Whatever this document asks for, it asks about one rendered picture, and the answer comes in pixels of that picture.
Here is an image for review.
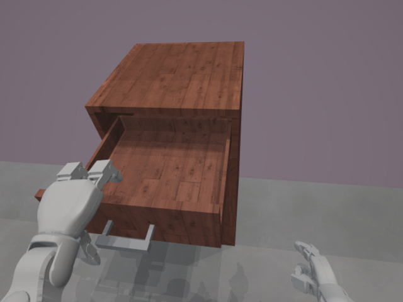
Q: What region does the left robot forearm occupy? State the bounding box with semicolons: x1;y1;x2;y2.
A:
1;233;80;302

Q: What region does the right robot hand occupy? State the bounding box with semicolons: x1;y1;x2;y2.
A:
291;241;339;297

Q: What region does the left robot hand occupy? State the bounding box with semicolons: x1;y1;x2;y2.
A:
37;159;123;266

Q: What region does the right robot forearm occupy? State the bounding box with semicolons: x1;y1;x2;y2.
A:
317;283;354;302

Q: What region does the cabinet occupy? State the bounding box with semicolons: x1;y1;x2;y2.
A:
85;42;244;246

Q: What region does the handle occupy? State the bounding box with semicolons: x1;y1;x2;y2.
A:
95;220;155;254

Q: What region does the drawer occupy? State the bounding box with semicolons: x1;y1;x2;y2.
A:
34;115;232;248

